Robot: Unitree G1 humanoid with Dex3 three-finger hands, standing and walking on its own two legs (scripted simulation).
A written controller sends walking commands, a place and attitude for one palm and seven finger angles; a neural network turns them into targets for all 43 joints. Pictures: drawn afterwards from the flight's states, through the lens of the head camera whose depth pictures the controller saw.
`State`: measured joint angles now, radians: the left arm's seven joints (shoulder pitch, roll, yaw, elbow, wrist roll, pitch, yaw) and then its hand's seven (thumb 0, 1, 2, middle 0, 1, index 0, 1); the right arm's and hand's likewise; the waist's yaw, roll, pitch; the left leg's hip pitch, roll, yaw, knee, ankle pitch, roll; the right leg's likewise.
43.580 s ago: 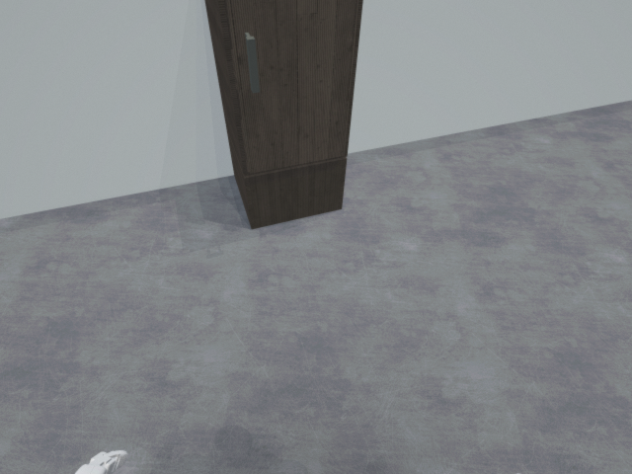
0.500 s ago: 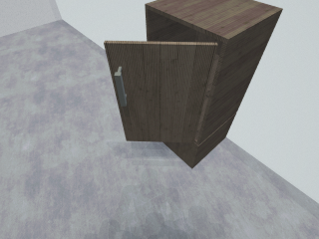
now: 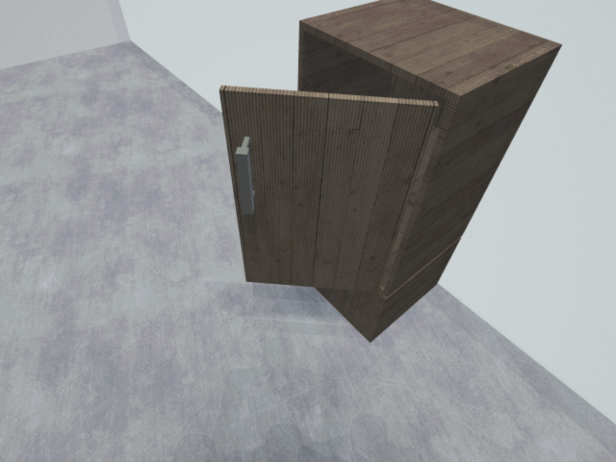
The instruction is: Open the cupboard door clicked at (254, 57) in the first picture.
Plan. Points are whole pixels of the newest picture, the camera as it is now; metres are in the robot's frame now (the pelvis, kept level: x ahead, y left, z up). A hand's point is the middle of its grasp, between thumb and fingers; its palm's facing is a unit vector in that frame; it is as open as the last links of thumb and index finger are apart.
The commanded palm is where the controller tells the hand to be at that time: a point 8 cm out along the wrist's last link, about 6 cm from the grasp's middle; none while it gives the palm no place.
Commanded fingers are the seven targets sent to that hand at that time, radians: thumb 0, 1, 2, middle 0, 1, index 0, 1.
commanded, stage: shuffle to correct the standing spot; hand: left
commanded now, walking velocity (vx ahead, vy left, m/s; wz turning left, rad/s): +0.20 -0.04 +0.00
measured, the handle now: (247, 176) +0.64 +0.17 -0.02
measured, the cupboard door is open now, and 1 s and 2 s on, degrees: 46 46 46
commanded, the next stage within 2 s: come to a stop and stand still in 0.24 s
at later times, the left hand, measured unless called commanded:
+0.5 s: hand out of the picture +0.15 +0.15 -0.17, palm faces +0.06 -0.97 -0.22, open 7.2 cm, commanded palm none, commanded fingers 0.00 0.90 0.90 -0.20 -0.30 -0.20 -0.30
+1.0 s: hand out of the picture +0.11 +0.14 -0.17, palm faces +0.04 -0.96 -0.27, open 7.4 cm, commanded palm none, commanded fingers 0.00 0.90 0.90 -0.20 -0.30 -0.20 -0.30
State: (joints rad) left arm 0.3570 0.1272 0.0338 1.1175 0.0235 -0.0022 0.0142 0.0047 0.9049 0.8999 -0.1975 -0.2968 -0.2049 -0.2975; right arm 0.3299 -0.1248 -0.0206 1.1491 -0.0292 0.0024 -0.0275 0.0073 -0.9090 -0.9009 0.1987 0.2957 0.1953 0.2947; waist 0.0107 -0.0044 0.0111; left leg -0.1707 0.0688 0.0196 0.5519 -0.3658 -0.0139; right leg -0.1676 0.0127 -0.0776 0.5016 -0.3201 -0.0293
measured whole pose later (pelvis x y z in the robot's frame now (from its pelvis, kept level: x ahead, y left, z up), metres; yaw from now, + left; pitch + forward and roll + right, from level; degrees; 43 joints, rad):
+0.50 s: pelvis +0.10 -0.03 +0.00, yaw +1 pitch -1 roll -1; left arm 0.19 0.15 0.06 1.04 0.02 -0.03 0.04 0.00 0.95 0.90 -0.20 -0.30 -0.20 -0.30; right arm 0.33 -0.15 -0.05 1.14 -0.02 0.01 -0.04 0.01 -0.91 -0.90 0.20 0.30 0.20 0.29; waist -0.03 0.02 0.08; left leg -0.39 0.08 0.06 0.94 -0.43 -0.02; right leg -0.25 -0.02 -0.16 0.53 -0.27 -0.04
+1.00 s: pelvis +0.09 -0.05 +0.00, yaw +0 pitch -1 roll +1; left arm 0.26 0.16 0.04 1.01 0.04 0.02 0.04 0.00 0.91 0.90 -0.20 -0.30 -0.20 -0.30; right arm 0.09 -0.16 -0.06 0.99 -0.01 0.05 -0.02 0.01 -0.90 -0.90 0.20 0.30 0.20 0.30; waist 0.02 0.03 0.09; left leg -0.37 0.03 0.08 0.68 -0.38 0.00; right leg -0.23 -0.02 -0.06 0.60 -0.35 -0.02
